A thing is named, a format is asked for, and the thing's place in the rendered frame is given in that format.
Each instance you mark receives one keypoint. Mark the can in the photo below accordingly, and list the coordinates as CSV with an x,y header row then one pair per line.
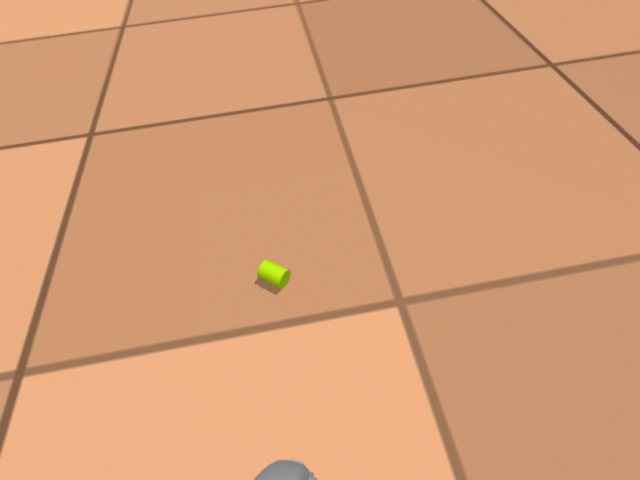
x,y
274,273

